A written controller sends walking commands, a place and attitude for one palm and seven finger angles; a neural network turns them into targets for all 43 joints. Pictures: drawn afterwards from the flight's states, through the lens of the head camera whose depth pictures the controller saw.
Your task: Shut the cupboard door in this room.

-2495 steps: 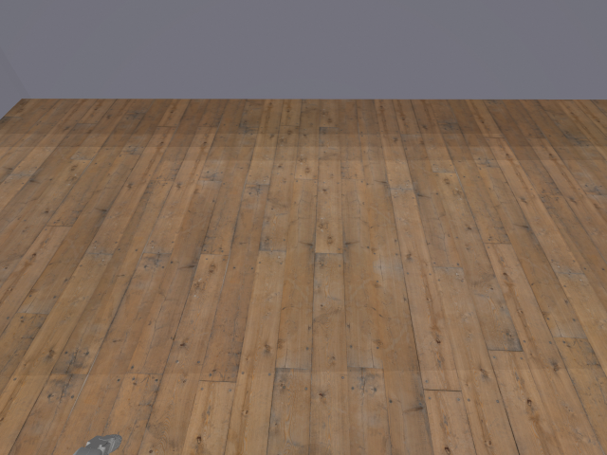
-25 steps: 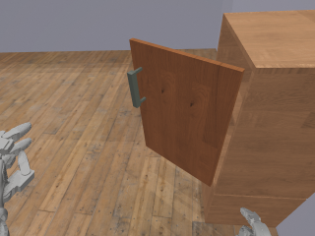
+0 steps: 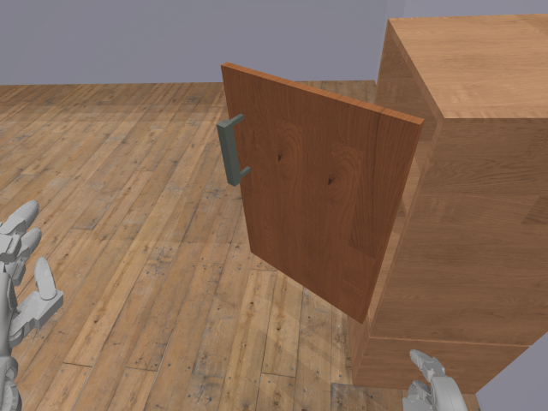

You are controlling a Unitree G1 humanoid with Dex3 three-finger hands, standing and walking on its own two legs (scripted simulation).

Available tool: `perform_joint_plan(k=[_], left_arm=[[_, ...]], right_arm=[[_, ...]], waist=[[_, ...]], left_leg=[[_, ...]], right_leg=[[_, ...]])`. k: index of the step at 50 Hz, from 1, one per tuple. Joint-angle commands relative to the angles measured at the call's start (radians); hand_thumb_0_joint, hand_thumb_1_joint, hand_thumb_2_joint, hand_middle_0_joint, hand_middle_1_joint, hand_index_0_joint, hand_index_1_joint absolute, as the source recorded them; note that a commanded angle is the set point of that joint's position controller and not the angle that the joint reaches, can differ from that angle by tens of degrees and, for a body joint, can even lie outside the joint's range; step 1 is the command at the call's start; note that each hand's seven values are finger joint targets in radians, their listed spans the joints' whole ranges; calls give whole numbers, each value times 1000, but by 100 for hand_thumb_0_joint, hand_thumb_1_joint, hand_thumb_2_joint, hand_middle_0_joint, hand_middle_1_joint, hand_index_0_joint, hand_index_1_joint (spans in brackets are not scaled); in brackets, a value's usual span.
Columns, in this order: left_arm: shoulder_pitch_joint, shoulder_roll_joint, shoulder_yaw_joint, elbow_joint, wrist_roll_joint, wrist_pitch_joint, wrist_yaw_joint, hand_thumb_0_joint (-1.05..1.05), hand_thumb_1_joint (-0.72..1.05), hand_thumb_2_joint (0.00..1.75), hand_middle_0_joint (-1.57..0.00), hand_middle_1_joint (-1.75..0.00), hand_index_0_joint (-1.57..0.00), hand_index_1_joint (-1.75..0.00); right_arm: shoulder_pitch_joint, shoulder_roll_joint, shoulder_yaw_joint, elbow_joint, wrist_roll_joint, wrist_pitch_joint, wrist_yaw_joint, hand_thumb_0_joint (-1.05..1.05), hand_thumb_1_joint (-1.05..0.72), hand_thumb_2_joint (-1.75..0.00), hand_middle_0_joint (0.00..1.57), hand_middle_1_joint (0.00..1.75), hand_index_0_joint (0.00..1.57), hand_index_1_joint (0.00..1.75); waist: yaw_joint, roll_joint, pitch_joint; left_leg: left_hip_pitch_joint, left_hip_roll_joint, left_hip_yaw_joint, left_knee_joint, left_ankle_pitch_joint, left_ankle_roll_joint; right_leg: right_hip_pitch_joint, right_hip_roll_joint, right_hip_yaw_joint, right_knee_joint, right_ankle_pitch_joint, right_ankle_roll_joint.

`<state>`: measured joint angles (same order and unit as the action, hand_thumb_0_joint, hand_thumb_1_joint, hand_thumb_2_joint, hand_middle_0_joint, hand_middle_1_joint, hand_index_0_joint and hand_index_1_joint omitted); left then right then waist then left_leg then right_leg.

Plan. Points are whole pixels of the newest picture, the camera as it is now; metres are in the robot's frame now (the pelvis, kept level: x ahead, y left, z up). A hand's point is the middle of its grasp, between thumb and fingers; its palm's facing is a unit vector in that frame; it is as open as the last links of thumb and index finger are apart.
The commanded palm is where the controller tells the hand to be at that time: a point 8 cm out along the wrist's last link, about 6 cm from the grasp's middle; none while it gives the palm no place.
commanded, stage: step back with the hand held close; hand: left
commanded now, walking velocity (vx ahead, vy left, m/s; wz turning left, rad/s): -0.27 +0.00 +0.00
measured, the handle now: (236, 150) +0.62 +0.16 +0.06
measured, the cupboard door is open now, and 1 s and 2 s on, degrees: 55 55 55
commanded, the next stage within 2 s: stop stepping back and stand still in 1.30 s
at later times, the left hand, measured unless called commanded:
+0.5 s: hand (8, 326) +0.15 +0.30 +0.16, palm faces +0.39 -0.78 -0.49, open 7.4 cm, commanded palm +0.09 +0.34 +0.17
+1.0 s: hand out of the picture +0.08 +0.32 +0.16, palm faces +0.46 -0.77 -0.44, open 7.4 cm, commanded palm +0.00 +0.35 +0.17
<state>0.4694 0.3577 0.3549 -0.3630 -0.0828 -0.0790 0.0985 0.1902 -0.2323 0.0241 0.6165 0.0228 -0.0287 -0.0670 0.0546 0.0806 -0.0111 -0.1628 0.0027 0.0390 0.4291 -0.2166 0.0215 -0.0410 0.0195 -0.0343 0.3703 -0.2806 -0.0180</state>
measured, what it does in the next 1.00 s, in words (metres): shifts its weight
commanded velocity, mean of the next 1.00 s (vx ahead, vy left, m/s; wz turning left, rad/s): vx -0.31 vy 0.00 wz -0.01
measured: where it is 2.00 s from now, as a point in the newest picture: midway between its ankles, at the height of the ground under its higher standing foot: outside the picture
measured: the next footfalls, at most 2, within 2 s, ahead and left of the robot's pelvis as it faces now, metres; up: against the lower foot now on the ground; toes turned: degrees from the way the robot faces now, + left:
right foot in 1.16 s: -0.22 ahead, -0.10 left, +0.00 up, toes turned +2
left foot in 1.52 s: -0.06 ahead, +0.14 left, +0.00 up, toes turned -3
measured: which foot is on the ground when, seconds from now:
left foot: down 0.00-1.00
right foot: down 0.00-0.94, up 0.96-1.00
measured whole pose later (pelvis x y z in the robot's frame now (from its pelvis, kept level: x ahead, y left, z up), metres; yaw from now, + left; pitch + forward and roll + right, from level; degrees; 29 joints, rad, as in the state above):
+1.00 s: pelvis -0.13 +0.05 -0.02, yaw +2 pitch +0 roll -5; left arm 0.49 0.45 0.45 -0.50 -0.03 -0.26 0.16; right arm 0.22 -0.22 -0.01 0.61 0.00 -0.04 -0.09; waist -0.03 0.03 0.01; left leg -0.51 0.02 0.04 0.60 -0.12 0.10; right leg -0.38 0.06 0.00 0.70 -0.33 0.02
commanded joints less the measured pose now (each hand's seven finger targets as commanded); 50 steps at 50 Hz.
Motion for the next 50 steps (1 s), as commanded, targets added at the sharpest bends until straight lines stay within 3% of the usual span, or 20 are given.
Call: perform_joint_plan(k=[1, 4, 6, 9, 13, 17, 21, 24, 29, 30, 31, 35, 38, 40, 41, 44, 45, 47, 48, 50], left_arm=[[-50, 227, 136, -199, 8, -98, 20, 0, 90, 90, -20, -30, -20, -30], [-8, 236, 143, -224, 4, -102, 29, 0, 90, 90, -20, -30, -20, -30], [24, 251, 160, -226, 0, -100, 33, 0, 90, 90, -20, -30, -20, -30], [33, 273, 180, -239, -4, -98, 40, 0, 90, 90, -20, -30, -20, -30], [55, 285, 189, -277, -7, -101, 48, 0, 90, 90, -20, -30, -20, -30], [82, 281, 196, -280, -8, -108, 55, 0, 90, 90, -20, -30, -20, -30], [63, 270, 202, -282, 8, -133, 62, 0, 90, 90, -20, -30, -20, -30], [51, 262, 212, -290, 21, -157, 66, 0, 90, 90, -20, -30, -20, -30], [8, 245, 205, -323, 37, -183, 63, 0, 90, 90, -20, -30, -20, -30], [4, 275, 235, -327, 43, -187, 63, 0, 90, 90, -20, -30, -20, -30], [5, 239, 205, -329, 41, -190, 61, 0, 90, 90, -20, -30, -20, -30], [-4, 274, 240, -333, 49, -200, 65, 0, 90, 90, -20, -30, -20, -30], [-34, 239, 181, -322, 40, -202, 74, 0, 90, 90, -20, -30, -20, -30], [-57, 266, 185, -314, 41, -204, 89, 0, 90, 90, -20, -30, -20, -30], [-59, 256, 170, -308, 41, -205, 94, 0, 90, 90, -20, -30, -20, -30], [-40, 285, 198, -332, 39, -220, 99, 0, 90, 90, -20, -30, -20, -30], [-16, 298, 218, -334, 40, -225, 100, 0, 90, 90, -20, -30, -20, -30], [5, 273, 243, -345, 47, -243, 91, 0, 90, 90, -20, -30, -20, -30], [-10, 290, 266, -361, 43, -246, 83, 0, 90, 90, -20, -30, -20, -30], [15, 320, 296, -374, 40, -256, 70, 0, 90, 90, -20, -30, -20, -30]], right_arm=[[-135, -109, -55, -169, -1, -9, -13, 0, -90, -90, 20, 30, 20, 30], [-124, -117, -66, -186, 5, 17, -20, 0, -90, -90, 20, 30, 20, 30], [-126, -116, -68, -195, 7, 31, -26, 0, -90, -90, 20, 30, 20, 30], [-122, -119, -74, -211, 12, 51, -33, 0, -90, -90, 20, 30, 20, 30], [-113, -126, -76, -229, 14, 61, -37, 0, -90, -90, 20, 30, 20, 30], [-109, -130, -76, -236, 12, 53, -38, 0, -90, -90, 20, 30, 20, 30], [-102, -141, -74, -237, 8, 30, -41, 0, -90, -90, 20, 30, 20, 30], [-93, -147, -76, -237, 7, 7, -41, 0, -90, -90, 20, 30, 20, 30], [-72, -152, -80, -222, -1, -32, -39, 0, -90, -90, 20, 30, 20, 30], [-79, -159, -83, -216, -5, -39, -38, 0, -90, -90, 20, 30, 20, 30], [-69, -147, -80, -216, -2, -44, -37, 0, -90, -90, 20, 30, 20, 30], [-60, -150, -87, -196, -11, -57, -31, 0, -90, -90, 20, 30, 20, 30], [-50, -119, -78, -176, -18, -55, -21, 0, -90, -90, 20, 30, 20, 30], [-32, -116, -81, -144, -24, -51, -17, 0, -90, -90, 20, 30, 20, 30], [-34, -102, -74, -142, -22, -48, -15, 0, -90, -90, 20, 30, 20, 30], [-58, -111, -71, -155, -16, -51, -22, 0, -90, -90, 20, 30, 20, 30], [-71, -124, -75, -158, -16, -55, -28, 0, -90, -90, 20, 30, 20, 30], [-105, -147, -76, -177, -14, -74, -34, 0, -90, -90, 20, 30, 20, 30], [-99, -142, -84, -171, -19, -79, -33, 0, -90, -90, 20, 30, 20, 30], [-99, -139, -97, -169, -22, -98, -19, 0, -90, -90, 20, 30, 20, 30]], waist=[[-34, -93, -75], [-39, -43, -141], [-39, -66, -170], [-42, -92, -178], [-44, -46, -185], [-42, -28, -156], [-46, 25, -91], [-47, 55, -72], [-47, 89, -74], [-42, 76, -83], [-47, 67, -81], [-46, 9, -72], [-62, -109, -23], [-74, -166, -32], [-77, -188, -41], [-76, -98, -51], [-72, -22, -47], [-54, 188, -75], [-48, 191, -102], [-43, 129, -138]], left_leg=[[37, 33, -33, 62, 178, 31], [48, 52, -34, 63, 296, 30], [49, 63, -38, 66, 365, 30], [25, 73, -44, 66, 397, 28], [-15, 92, -65, 40, 400, 29], [-110, 111, -93, -7, 244, 37], [-316, 134, -156, -107, -127, 59], [-461, 154, -197, -162, -351, 79], [-547, 183, -229, -193, -462, 89], [-563, 188, -241, -199, -485, 93], [-554, 181, -228, -181, -472, 88], [-521, 140, -186, -100, -483, 68], [-333, 64, -123, 108, -320, 18], [-205, 31, -82, 222, -211, -6], [-178, 30, -81, 234, -180, -8], [-193, 69, -134, 91, -205, 19], [-260, 111, -188, -10, -285, 33], [-593, 281, -383, -292, -602, 108], [-615, 318, -401, -314, -578, 118], [-528, 306, -353, -270, -483, 103]], right_leg=[[-173, -138, 88, -51, 423, 28], [-162, -129, 74, 10, 471, 33], [-152, -119, 62, 38, 510, 41], [-153, -108, 61, 62, 511, 40], [-145, -89, 59, 98, 443, 34], [-139, -72, 70, 104, 299, 34], [-74, -45, 69, 133, 115, 28], [1, -23, 68, 187, 78, 30], [46, 4, 55, 266, 52, 29], [66, 12, 59, 272, 38, 31], [47, 7, 60, 268, 33, 26], [-40, -23, 125, 196, -80, 3], [-341, -149, 288, -10, -233, -61], [-462, -217, 325, -78, -208, -87], [-475, -228, 300, -73, -178, -85], [-452, -132, 183, 7, -162, -30], [-394, -76, 137, 68, -187, -10], [-53, 65, 44, 405, -90, 33], [-6, 76, 40, 498, -76, 32], [-41, 82, 50, 492, -138, 23]])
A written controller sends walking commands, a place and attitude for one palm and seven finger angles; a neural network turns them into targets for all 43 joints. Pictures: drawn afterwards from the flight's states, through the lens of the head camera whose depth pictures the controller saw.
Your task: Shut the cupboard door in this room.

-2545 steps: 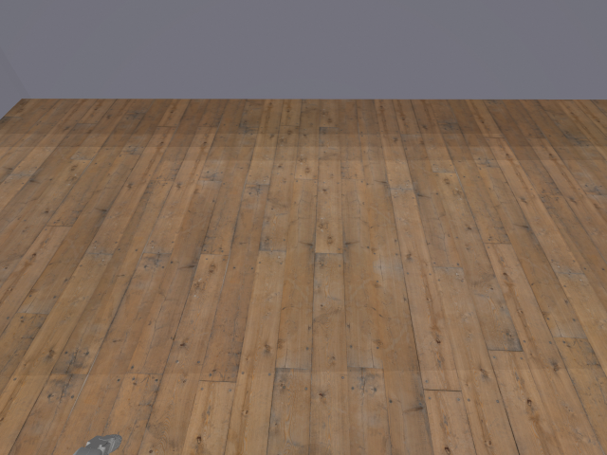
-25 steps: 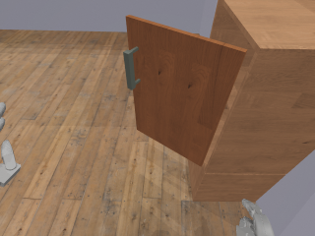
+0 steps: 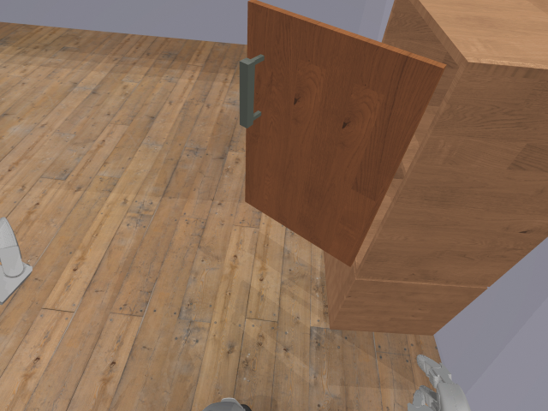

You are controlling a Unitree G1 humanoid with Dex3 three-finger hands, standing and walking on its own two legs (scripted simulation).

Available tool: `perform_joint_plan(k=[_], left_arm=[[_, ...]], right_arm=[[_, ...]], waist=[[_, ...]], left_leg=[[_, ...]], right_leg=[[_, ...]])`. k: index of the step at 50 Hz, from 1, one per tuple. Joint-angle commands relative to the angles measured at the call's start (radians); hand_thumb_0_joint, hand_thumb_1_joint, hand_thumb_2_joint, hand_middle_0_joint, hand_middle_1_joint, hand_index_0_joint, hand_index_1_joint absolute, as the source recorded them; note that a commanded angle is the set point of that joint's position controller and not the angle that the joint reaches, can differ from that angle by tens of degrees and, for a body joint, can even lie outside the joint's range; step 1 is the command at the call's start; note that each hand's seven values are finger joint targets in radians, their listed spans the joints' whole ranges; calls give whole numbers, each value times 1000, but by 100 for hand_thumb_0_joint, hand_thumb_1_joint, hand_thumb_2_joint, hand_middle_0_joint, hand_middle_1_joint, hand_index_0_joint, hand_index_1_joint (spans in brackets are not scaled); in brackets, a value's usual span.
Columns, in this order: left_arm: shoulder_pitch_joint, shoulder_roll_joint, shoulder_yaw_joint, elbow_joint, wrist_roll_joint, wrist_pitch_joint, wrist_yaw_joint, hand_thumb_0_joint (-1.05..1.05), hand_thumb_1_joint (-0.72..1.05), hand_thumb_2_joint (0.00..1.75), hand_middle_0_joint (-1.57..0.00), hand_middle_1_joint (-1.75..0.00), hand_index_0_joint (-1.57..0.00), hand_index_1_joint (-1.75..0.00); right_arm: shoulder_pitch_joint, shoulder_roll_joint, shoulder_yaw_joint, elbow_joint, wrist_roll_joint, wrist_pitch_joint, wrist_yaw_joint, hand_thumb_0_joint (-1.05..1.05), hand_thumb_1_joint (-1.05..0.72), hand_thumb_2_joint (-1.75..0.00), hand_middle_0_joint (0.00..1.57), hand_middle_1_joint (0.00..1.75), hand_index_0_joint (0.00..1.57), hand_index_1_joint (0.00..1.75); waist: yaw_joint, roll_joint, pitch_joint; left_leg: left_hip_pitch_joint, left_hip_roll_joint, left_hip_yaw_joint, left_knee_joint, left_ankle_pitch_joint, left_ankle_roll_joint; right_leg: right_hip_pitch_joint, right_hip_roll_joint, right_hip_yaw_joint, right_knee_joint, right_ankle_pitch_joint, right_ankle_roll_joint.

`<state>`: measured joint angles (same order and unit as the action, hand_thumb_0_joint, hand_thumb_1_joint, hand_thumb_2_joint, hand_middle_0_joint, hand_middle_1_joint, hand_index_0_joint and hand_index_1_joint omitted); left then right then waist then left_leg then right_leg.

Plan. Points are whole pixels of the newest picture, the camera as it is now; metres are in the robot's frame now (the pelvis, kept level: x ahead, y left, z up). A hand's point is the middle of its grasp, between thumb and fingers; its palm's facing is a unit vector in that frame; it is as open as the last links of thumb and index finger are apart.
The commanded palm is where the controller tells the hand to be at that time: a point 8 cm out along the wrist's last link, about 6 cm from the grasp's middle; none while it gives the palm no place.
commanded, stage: step back with the hand held close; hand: left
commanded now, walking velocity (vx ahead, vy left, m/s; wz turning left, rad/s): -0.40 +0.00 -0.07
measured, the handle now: (252, 91) +0.75 +0.08 +0.08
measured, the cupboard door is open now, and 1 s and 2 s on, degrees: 55 55 55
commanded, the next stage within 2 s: stop stepping back and stand still in 0.30 s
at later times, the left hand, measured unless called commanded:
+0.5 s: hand out of the picture +0.10 +0.29 +0.19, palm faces +0.39 -0.83 -0.40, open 7.4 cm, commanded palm +0.07 +0.32 +0.19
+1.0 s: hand out of the picture +0.03 +0.38 +0.19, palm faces +0.45 -0.84 -0.30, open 7.4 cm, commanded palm -0.05 +0.40 +0.19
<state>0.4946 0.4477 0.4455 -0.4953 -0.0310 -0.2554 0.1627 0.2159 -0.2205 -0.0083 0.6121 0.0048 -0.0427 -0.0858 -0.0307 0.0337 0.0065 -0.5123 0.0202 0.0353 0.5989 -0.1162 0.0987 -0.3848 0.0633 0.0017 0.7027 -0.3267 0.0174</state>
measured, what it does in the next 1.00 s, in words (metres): walks backwards: right foot, then left foot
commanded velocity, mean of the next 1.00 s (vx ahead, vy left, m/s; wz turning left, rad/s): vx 0.00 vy -0.07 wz -0.01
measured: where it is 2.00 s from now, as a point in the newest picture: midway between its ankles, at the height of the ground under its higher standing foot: outside the picture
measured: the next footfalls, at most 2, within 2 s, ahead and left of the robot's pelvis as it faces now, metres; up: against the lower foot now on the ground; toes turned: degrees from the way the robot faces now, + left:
right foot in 0.16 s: -0.10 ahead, -0.14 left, +0.00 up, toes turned -1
left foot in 0.52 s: +0.07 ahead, +0.09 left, +0.00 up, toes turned -5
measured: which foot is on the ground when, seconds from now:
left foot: down 0.00-0.40, up 0.42-0.50, down 0.52-0.72, up 0.74-0.94, down 0.96-1.00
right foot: up 0.00-0.14, down 0.16-0.54, up 0.56-0.70, down 0.72-0.96, up 0.98-1.00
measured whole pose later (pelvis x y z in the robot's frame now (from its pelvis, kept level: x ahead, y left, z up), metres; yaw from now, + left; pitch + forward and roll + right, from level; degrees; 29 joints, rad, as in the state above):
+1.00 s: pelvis -0.22 +0.12 +0.00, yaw -5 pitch -2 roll -2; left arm 0.40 0.41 0.44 -0.44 -0.04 -0.16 0.20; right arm 0.27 -0.22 -0.01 0.67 0.00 -0.07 -0.09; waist -0.03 -0.04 -0.04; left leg -0.32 0.05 0.06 0.64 -0.29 0.03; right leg -0.38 -0.02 -0.05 0.79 -0.45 -0.03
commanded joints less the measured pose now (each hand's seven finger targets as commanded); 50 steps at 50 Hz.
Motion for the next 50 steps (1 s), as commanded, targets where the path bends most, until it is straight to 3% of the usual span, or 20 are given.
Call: perform_joint_plan(k=[1, 5, 8, 10, 13, 17, 19, 21, 24, 26, 27, 33, 34, 36, 37, 40, 45, 46, 48, 50], left_arm=[[35, 188, 175, -224, -25, -80, -1, 0, 90, 90, -20, -30, -20, -30], [55, 182, 144, -239, -52, -89, -10, 0, 90, 90, -20, -30, -20, -30], [-71, 210, 126, -233, -50, -100, 4, 0, 90, 90, -20, -30, -20, -30], [-154, 191, 66, -249, -40, -86, 1, 0, 90, 90, -20, -30, -20, -30], [-79, 214, 116, -253, -49, -64, -9, 0, 90, 90, -20, -30, -20, -30], [57, 242, 196, -246, -83, -71, -23, 0, 90, 90, -20, -30, -20, -30], [89, 246, 186, -254, -82, -77, -15, 0, 90, 90, -20, -30, -20, -30], [70, 235, 147, -269, -61, -51, 1, 0, 90, 90, -20, -30, -20, -30], [-161, 163, 55, -182, -26, 3, 15, 0, 90, 90, -20, -30, -20, -30], [-287, 168, 57, -182, -21, 1, 23, 0, 90, 90, -20, -30, -20, -30], [-239, 176, 80, -149, -25, -9, 20, 0, 90, 90, -20, -30, -20, -30], [81, 172, 91, -360, -46, 34, -17, 0, 90, 90, -20, -30, -20, -30], [128, 205, 117, -378, -45, 45, -12, 0, 90, 90, -20, -30, -20, -30], [99, 261, 167, -428, -44, 52, -7, 0, 90, 90, -20, -30, -20, -30], [-19, 291, 207, -381, -50, 41, 1, 0, 90, 90, -20, -30, -20, -30], [-109, 198, 122, -133, -34, 56, 19, 0, 90, 90, -20, -30, -20, -30], [-224, 136, 12, -96, -2, 47, 43, 0, 90, 90, -20, -30, -20, -30], [-216, 141, 4, -142, -2, 41, 45, 0, 90, 90, -20, -30, -20, -30], [-212, 157, 24, -273, -1, 14, 40, 0, 90, 90, -20, -30, -20, -30], [-70, 277, 152, -260, 0, -16, 6, 0, 90, 90, -20, -30, -20, -30]], right_arm=[[-124, -137, -60, -164, -5, -87, 4, 0, -90, -90, 20, 30, 20, 30], [-90, -126, -53, -120, -12, -104, 20, 0, -90, -90, 20, 30, 20, 30], [-85, -103, -42, -86, -18, -97, 14, 0, -90, -90, 20, 30, 20, 30], [-88, -107, -60, -71, 7, -109, 0, 0, -90, -90, 20, 30, 20, 30], [-140, -119, -58, -119, 5, -98, -5, 0, -90, -90, 20, 30, 20, 30], [-143, -107, -59, -145, -22, -62, 10, 0, -90, -90, 20, 30, 20, 30], [-101, -79, -56, -132, -5, -56, 18, 0, -90, -90, 20, 30, 20, 30], [-69, -78, -46, -106, -17, -61, 18, 0, -90, -90, 20, 30, 20, 30], [-68, -111, -21, -89, -15, -53, -4, 0, -90, -90, 20, 30, 20, 30], [-79, -162, -32, -90, -1, -97, -28, 0, -90, -90, 20, 30, 20, 30], [-77, -140, -39, -96, 8, -114, -25, 0, -90, -90, 20, 30, 20, 30], [-85, -95, -44, -168, -6, -85, 46, 0, -90, -90, 20, 30, 20, 30], [-91, -86, -41, -172, -5, -71, 50, 0, -90, -90, 20, 30, 20, 30], [-63, -91, -52, -134, -8, -39, 50, 0, -90, -90, 20, 30, 20, 30], [-84, -105, -43, -115, -21, -31, 43, 0, -90, -90, 20, 30, 20, 30], [-66, -100, -40, -104, -3, -30, 15, 0, -90, -90, 20, 30, 20, 30], [-69, -103, -29, -88, -6, -75, -25, 0, -90, -90, 20, 30, 20, 30], [-48, -112, -31, -95, -7, -85, -29, 0, -90, -90, 20, 30, 20, 30], [-58, -147, -39, -139, 1, -98, -13, 0, -90, -90, 20, 30, 20, 30], [-79, -131, -46, -127, -4, -101, 14, 0, -90, -90, 20, 30, 20, 30]], waist=[[44, 180, -143], [34, 192, -163], [22, -7, -194], [4, -89, -248], [20, 112, -195], [37, 210, -209], [25, -33, -183], [18, -213, -89], [-32, 22, 94], [4, 263, 58], [19, 235, -44], [47, 254, -182], [45, 170, -172], [34, -188, -88], [9, -185, -27], [-16, -130, 56], [-4, -98, -9], [-11, -12, -37], [-12, 328, 23], [16, 146, -6]], left_leg=[[-142, 269, -296, -415, -531, 9], [91, 211, -199, -367, -379, -89], [374, 118, -35, -126, -62, -149], [542, 77, 7, -80, -6, -136], [435, 148, -84, -278, -63, -91], [103, 204, -165, -446, -480, -196], [320, 49, 23, 0, -236, -188], [372, -8, -72, 387, -240, -171], [225, 57, -140, -21, -253, -121], [11, 200, -406, -414, -458, -46], [8, 238, -446, -502, -724, -50], [-5, 100, -138, -473, -548, -201], [-40, 43, -60, -326, -504, -200], [46, -65, 23, 400, -261, -159], [-19, -30, -24, 597, -239, -151], [-39, 54, -59, 553, -247, -126], [242, 24, 94, -9, -289, -76], [318, 15, 80, -132, -320, -66], [413, 350, -538, -409, -485, 77], [235, 372, -591, -481, -687, 77]], right_leg=[[277, 28, 2, 102, -123, -21], [196, -12, 11, -244, -138, -43], [-23, -168, 179, -412, 38, -91], [-93, -136, 78, -366, 115, -54], [-24, -13, -10, -270, -38, -11], [242, 29, -33, -187, -255, -97], [-89, -166, 139, -431, -266, -145], [-355, -402, 314, -523, -234, -251], [-260, -186, 64, -275, -206, -75], [25, 3, -23, -3, -162, -6], [136, 31, -7, 77, -202, -14], [413, 102, -117, -124, -210, -70], [428, 33, -47, -262, -219, -87], [-1, -361, 375, -562, -315, -225], [-131, -427, 371, -573, -284, -291], [-192, -341, 283, -569, -549, -205], [-11, -266, 73, -356, -379, -162], [2, -202, 22, -207, -332, -136], [-289, -24, -82, 256, -223, -28], [-241, -70, 36, 415, -92, -32]])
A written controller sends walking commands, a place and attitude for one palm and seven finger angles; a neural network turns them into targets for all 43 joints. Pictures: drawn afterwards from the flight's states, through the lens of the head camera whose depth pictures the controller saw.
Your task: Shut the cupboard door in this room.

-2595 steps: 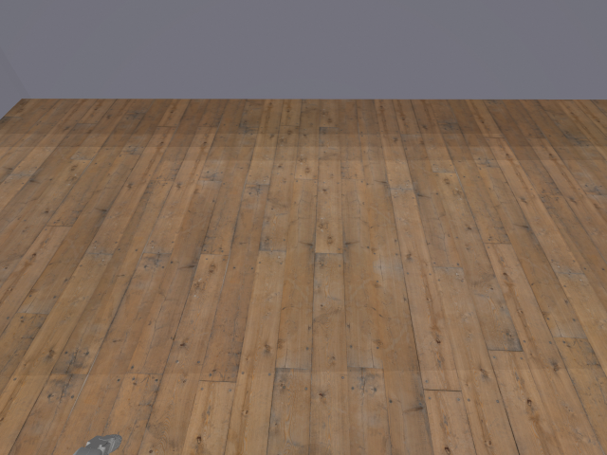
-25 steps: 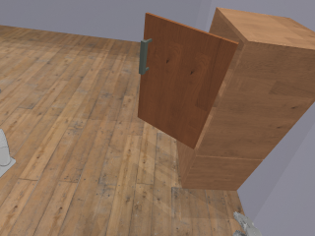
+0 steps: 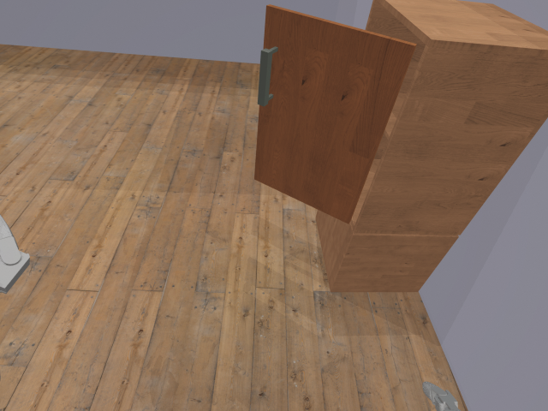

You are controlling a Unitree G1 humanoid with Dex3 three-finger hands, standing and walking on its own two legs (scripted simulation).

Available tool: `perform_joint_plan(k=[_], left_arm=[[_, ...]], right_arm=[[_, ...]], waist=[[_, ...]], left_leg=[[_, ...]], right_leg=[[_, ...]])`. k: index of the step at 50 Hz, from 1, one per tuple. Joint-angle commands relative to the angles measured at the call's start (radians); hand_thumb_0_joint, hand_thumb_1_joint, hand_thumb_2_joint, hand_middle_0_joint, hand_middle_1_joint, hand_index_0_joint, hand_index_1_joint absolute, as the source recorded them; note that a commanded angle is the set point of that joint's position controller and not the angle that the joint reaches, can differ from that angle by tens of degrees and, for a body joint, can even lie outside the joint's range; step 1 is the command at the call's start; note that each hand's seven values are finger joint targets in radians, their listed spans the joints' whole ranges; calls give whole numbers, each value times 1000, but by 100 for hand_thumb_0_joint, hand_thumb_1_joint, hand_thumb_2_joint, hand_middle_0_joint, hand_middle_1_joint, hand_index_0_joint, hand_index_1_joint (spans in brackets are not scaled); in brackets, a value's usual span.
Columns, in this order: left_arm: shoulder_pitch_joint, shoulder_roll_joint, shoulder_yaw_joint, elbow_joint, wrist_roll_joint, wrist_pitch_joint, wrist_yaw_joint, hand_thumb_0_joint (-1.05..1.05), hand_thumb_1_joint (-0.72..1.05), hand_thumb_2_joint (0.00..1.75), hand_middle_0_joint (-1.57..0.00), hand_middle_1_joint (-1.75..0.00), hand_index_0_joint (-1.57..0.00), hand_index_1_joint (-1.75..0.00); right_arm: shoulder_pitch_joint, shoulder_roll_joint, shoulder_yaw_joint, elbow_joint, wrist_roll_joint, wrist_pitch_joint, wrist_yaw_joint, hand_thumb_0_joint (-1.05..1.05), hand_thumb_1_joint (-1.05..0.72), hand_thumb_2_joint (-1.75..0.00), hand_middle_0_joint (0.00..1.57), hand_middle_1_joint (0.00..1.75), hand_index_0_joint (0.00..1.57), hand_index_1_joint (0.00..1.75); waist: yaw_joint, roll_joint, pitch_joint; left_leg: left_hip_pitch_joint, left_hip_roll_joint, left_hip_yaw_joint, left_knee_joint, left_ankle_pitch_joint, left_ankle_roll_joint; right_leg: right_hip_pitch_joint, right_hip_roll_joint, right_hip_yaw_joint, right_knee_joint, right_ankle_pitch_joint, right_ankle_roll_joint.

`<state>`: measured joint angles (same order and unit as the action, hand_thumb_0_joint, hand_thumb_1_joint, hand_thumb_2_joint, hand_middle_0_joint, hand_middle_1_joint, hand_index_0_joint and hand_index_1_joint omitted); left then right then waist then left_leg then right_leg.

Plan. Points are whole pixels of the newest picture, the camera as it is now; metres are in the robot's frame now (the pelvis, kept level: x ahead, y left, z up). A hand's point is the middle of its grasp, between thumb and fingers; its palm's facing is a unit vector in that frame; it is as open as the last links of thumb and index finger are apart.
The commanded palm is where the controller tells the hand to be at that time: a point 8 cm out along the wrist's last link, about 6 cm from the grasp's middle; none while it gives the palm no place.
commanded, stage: stop stepping back and stand still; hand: left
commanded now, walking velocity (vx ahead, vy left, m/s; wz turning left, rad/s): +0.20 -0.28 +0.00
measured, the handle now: (268, 76) +0.96 +0.05 +0.08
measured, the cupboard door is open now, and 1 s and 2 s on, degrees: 55 55 55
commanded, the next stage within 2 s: let the arm hang, fingers relaxed in 0.22 s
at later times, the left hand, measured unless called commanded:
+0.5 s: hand (137, 393) +0.18 +0.20 -0.08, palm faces +0.07 -0.95 -0.29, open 7.4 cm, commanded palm none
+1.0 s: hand out of the picture -0.03 +0.18 -0.15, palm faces +0.02 -0.97 -0.24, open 7.3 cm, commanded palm none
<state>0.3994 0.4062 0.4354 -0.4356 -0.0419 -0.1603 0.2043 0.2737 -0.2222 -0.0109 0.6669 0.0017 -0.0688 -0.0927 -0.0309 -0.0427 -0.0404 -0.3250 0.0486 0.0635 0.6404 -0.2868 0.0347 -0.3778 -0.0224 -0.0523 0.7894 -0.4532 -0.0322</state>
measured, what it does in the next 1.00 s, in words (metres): steps on the spot: right foot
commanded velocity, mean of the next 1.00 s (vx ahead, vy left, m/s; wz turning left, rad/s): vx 0.03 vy -0.03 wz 0.00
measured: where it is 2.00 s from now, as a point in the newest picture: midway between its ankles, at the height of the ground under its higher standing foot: outside the picture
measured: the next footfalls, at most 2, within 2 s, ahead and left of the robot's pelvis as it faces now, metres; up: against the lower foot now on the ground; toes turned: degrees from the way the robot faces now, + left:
right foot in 0.32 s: +0.00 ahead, -0.11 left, +0.00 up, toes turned -7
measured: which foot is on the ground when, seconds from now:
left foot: down 0.00-1.00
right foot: up 0.00-0.30, down 0.32-1.00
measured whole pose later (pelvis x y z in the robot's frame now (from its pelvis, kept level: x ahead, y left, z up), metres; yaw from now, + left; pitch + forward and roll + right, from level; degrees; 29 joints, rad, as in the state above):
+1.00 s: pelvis +0.00 -0.01 +0.02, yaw -1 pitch -2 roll +0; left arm 0.34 0.17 0.01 1.14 0.01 0.00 0.04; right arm 0.33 -0.14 0.01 1.13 -0.02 0.03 -0.03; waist -0.02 0.03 0.03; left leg -0.20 0.03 0.09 0.43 -0.19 0.02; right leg -0.06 -0.01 -0.11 0.39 -0.29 -0.02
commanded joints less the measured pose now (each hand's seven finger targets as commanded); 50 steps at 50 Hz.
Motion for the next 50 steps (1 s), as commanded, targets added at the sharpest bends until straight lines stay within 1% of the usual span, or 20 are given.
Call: perform_joint_plan(k=[1, 3, 5, 8, 12, 15, 16, 17, 18, 19, 20, 23, 25, 26, 28, 29, 31, 34, 37, 50], left_arm=[[56, 249, 124, -365, 10, -107, -42, 0, 90, 90, -20, -30, -20, -30], [116, 238, 133, -383, 17, -108, -35, 0, 90, 90, -20, -30, -20, -30], [124, 264, 158, -404, 21, -109, -29, 0, 90, 90, -20, -30, -20, -30], [129, 211, 123, -303, 14, -81, -20, 0, 90, 90, -20, -30, -20, -30], [81, 181, 72, -212, 4, -32, -17, 0, 90, 90, -20, -30, -20, -30], [63, 208, 84, -220, 7, -21, -13, 0, 90, 90, -20, -30, -20, -30], [142, -96, -297, 512, 79, 108, -163, 0, 90, 90, -20, -30, -20, -30], [129, -88, -321, 536, 67, 161, -192, 0, 90, 90, -20, -30, -20, -30], [23, -100, -358, 541, 57, 182, -208, 0, 90, 90, -20, -30, -20, -30], [-9, -102, -361, 592, 60, 186, -206, 0, 90, 90, -20, -30, -20, -30], [-40, -89, -365, 655, 63, 187, -204, 0, 90, 90, -20, -30, -20, -30], [-95, -57, -376, 835, 57, 183, -194, 0, 90, 90, -20, -30, -20, -30], [-139, -43, -386, 971, 55, 179, -185, 0, 90, 90, -20, -30, -20, -30], [-141, -63, -390, 1033, 51, 180, -183, 0, 90, 90, -20, -30, -20, -30], [-123, -82, -394, 1157, 50, 179, -182, 0, 90, 90, -20, -30, -20, -30], [-103, -94, -394, 1217, 50, 173, -184, 0, 90, 90, -20, -30, -20, -30], [-72, -146, -378, 1266, 58, 159, -178, 0, 90, 90, -20, -30, -20, -30], [-87, -138, -388, 1333, 52, 150, -177, 0, 90, 90, -20, -30, -20, -30], [-84, -137, -396, 1392, 51, 151, -176, 0, 90, 90, -20, -30, -20, -30], [16, -175, -424, 1571, 46, 150, -164, 0, 90, 90, -20, -30, -20, -30]], right_arm=[[-163, -107, -37, -191, -6, -70, 34, 0, -90, -90, 20, 30, 20, 30], [-152, -99, -36, -174, -2, -57, 44, 0, -90, -90, 20, 30, 20, 30], [-138, -98, -35, -170, -6, -46, 43, 0, -90, -90, 20, 30, 20, 30], [-120, -94, -30, -174, -10, -26, 25, 0, -90, -90, 20, 30, 20, 30], [-112, -95, -22, -177, -5, -13, 8, 0, -90, -90, 20, 30, 20, 30], [-100, -89, -20, -170, -10, -10, 13, 0, -90, -90, 20, 30, 20, 30], [-82, -146, -26, -44, 4, -45, 94, 0, -90, -90, 20, 30, 20, 30], [-29, -57, -13, -73, 11, -5, 96, 0, -90, -90, 20, 30, 20, 30], [-27, -103, -26, -56, 14, 16, 89, 0, -90, -90, 20, 30, 20, 30], [-45, -128, -33, -59, -4, 32, 82, 0, -90, -90, 20, 30, 20, 30], [-62, -130, -33, -65, -13, 43, 82, 0, -90, -90, 20, 30, 20, 30], [-83, -110, -15, -41, -30, 68, 80, 0, -90, -90, 20, 30, 20, 30], [-51, -119, -12, 23, -37, 75, 82, 0, -90, -90, 20, 30, 20, 30], [-49, -120, -8, 61, -38, 74, 81, 0, -90, -90, 20, 30, 20, 30], [-58, -116, -5, 124, -35, 75, 74, 0, -90, -90, 20, 30, 20, 30], [-60, -101, -2, 152, -34, 74, 69, 0, -90, -90, 20, 30, 20, 30], [-38, -63, -10, 184, -36, 69, 63, 0, -90, -90, 20, 30, 20, 30], [10, -47, -11, 247, -30, 64, 58, 0, -90, -90, 20, 30, 20, 30], [40, -50, -13, 293, -23, 67, 54, 0, -90, -90, 20, 30, 20, 30], [108, 0, 3, 445, -14, 81, 53, 0, -90, -90, 20, 30, 20, 30]], waist=[[13, 192, 79], [22, 220, 67], [28, 293, 30], [13, 333, 20], [4, 248, 16], [-7, 154, -22], [-7, 62, 3], [-15, -14, -76], [-21, -137, -77], [0, -218, -50], [7, -268, -39], [19, -216, -7], [1, -69, 5], [5, 65, 9], [21, 192, 56], [27, 204, 56], [22, 204, -6], [17, 187, -31], [17, 82, 9], [20, 7, 150]], left_leg=[[-18, 332, -552, -523, -488, 131], [-58, 277, -355, -499, -430, 96], [-56, 232, -236, -489, -386, 59], [-82, 226, -170, -497, -388, 47], [-48, 172, -141, -404, -342, 20], [-86, 110, -103, -202, -152, 5], [-93, 80, -2, 69, 199, -34], [-43, 53, -26, 60, 287, -40], [-21, 38, -40, 57, 244, -48], [-20, 40, -43, 75, 220, -36], [-40, 30, -48, 80, 216, -31], [-24, 3, -41, 50, 206, -22], [58, 29, -82, -39, 353, -18], [80, 51, -114, -90, 394, -5], [24, 69, -157, -182, 267, 14], [15, 61, -150, -198, 217, 10], [75, 49, -123, -182, 235, -1], [128, 54, -105, -187, 329, -8], [137, 66, -95, -201, 355, -8], [152, 59, -67, -280, 173, -4]], right_leg=[[-235, -10, 90, 320, 84, 17], [-157, -1, 39, 253, 155, 18], [-61, 27, -21, 104, 152, 16], [77, 64, -84, -48, 88, 9], [232, 102, -114, -337, 53, 8], [308, -34, 66, -421, 116, -54], [215, -238, 52, -297, 731, -53], [229, -215, 83, -217, 989, -56], [146, -185, 59, -220, 787, -70], [102, -171, 46, -235, 662, -64], [123, -171, 29, -237, 643, -67], [165, -190, 46, -260, 675, -65], [140, -145, 20, -261, 489, -33], [134, -110, 12, -261, 362, -11], [174, -71, 18, -317, 195, 5], [198, -74, 37, -352, 203, -1], [231, -97, 45, -401, 284, -17], [268, -107, 41, -417, 389, -21], [272, -104, 26, -437, 427, -16], [188, -93, 56, -522, 227, -15]])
